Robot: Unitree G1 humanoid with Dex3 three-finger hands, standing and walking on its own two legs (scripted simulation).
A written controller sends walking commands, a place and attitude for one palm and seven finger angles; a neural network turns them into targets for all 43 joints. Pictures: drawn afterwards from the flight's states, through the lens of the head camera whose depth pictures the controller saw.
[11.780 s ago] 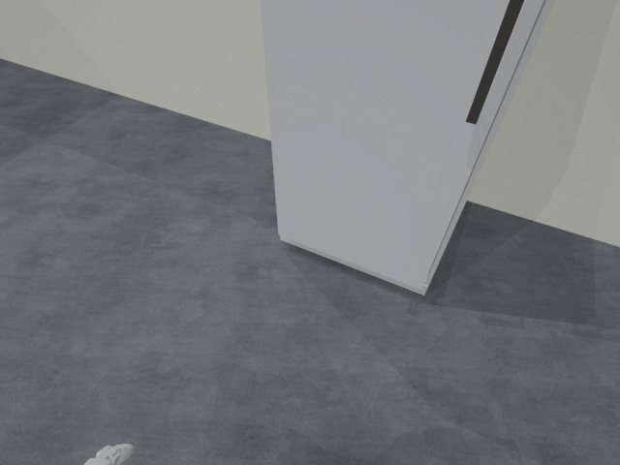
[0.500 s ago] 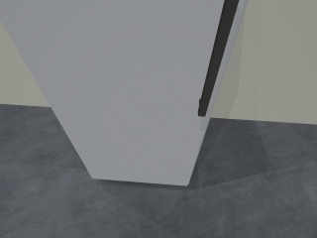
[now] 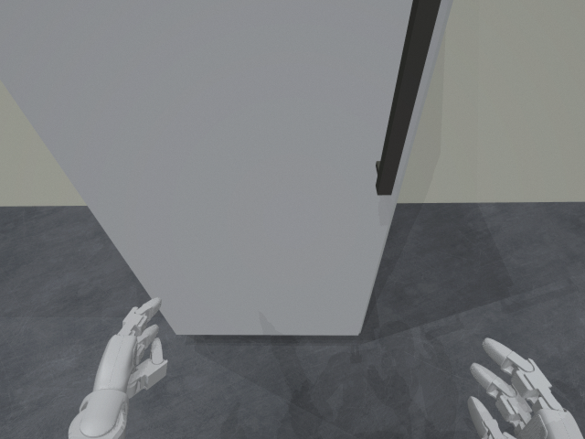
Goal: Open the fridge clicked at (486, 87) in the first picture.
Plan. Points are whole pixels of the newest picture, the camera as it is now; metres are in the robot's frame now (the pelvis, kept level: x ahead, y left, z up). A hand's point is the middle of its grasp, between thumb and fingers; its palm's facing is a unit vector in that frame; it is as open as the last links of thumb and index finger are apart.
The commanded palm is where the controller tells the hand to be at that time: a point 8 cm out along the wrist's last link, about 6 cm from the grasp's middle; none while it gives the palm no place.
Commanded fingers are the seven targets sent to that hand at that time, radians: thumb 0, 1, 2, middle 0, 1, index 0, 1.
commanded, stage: raise the hand to about handle height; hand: right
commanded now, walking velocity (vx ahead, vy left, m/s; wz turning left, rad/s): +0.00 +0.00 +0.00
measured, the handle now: (407, 59) +0.50 -0.13 +0.27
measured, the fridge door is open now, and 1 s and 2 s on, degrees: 0 0 0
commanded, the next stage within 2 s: move the hooked fingers beside the handle in 1.68 s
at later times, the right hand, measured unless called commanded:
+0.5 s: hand (566, 315) +0.23 -0.26 +0.14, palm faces +0.11 +0.99 -0.08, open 11.6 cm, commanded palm +0.19 -0.30 +0.14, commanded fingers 0.00 0.20 -0.43 0.28 1.00 0.28 1.00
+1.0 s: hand out of the picture +0.26 -0.31 +0.21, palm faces +0.07 +0.99 -0.11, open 13.9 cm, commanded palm +0.22 -0.35 +0.24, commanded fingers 0.00 0.50 -0.30 0.30 1.20 0.30 1.20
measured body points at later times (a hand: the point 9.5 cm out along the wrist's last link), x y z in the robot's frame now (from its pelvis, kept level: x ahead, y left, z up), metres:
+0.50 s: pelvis +0.02 +0.00 +0.02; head +0.03 +0.01 +0.47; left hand +0.17 +0.24 -0.06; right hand +0.22 -0.31 +0.15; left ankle +0.01 +0.09 -0.70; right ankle +0.02 -0.12 -0.70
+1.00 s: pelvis +0.01 -0.03 +0.04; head -0.01 -0.02 +0.49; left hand +0.22 +0.16 -0.01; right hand +0.25 -0.36 +0.22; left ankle +0.01 +0.09 -0.70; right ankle +0.02 -0.12 -0.70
